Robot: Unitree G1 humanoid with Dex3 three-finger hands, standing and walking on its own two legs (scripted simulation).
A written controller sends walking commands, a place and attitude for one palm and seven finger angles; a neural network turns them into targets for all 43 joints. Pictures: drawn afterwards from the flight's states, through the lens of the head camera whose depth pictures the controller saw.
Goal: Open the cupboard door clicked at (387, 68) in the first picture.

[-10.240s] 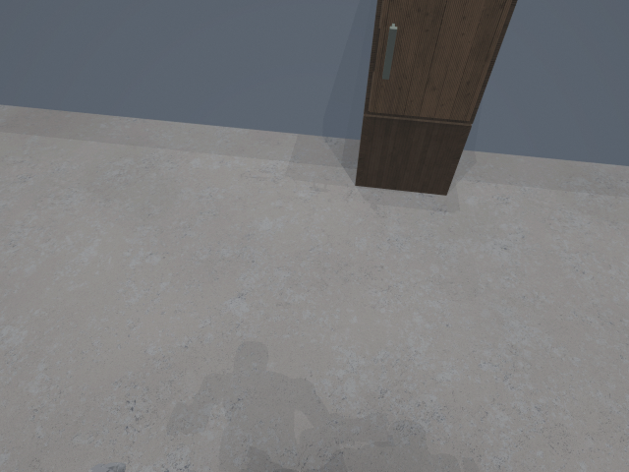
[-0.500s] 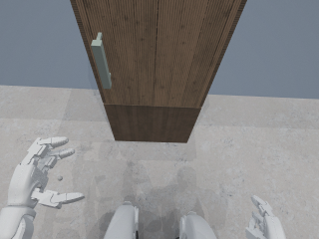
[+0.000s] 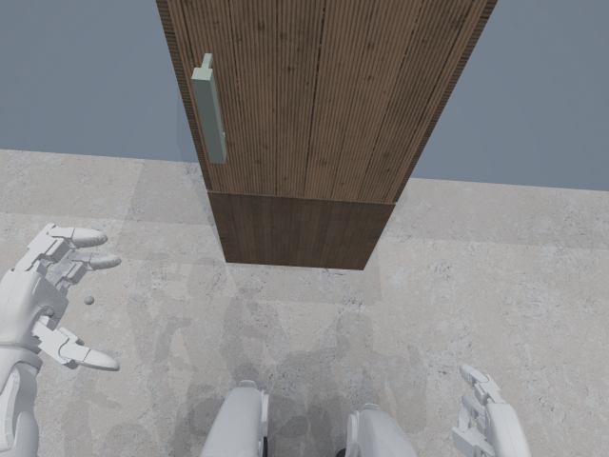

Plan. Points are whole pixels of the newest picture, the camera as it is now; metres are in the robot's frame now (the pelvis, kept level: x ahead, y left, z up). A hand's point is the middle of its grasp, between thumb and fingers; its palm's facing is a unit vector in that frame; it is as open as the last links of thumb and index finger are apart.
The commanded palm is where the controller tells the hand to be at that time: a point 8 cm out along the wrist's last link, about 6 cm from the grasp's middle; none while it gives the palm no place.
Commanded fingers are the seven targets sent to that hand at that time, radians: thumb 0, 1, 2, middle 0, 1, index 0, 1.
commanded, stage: raise the hand with hooked fingers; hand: left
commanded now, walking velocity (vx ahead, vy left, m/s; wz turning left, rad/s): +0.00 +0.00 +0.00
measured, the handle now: (213, 112) +0.61 +0.20 +0.03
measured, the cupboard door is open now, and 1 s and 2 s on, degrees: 0 0 0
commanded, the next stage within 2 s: move the hooked fingers beside the handle in 0.50 s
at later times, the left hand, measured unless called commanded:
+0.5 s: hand (102, 293) +0.29 +0.26 +0.04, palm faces +0.04 -1.00 -0.06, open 14.0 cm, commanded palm +0.26 +0.31 +0.04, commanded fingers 0.00 -0.50 0.30 -0.30 -1.20 -0.30 -1.20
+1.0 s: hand (124, 240) +0.36 +0.27 +0.03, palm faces +0.04 -1.00 -0.03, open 14.0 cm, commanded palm +0.34 +0.31 +0.04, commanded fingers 0.00 -0.50 0.30 -0.30 -1.20 -0.30 -1.20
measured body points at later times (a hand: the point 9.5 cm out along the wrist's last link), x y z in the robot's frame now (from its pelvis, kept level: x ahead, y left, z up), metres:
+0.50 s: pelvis +0.00 -0.01 +0.00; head +0.10 +0.02 +0.44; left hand +0.28 +0.32 +0.04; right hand +0.17 -0.26 -0.08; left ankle +0.05 +0.10 -0.62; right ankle +0.02 -0.13 -0.62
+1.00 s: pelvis +0.00 -0.01 -0.01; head +0.12 +0.01 +0.43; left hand +0.35 +0.32 +0.03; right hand +0.15 -0.28 -0.10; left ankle +0.05 +0.10 -0.62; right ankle +0.02 -0.13 -0.62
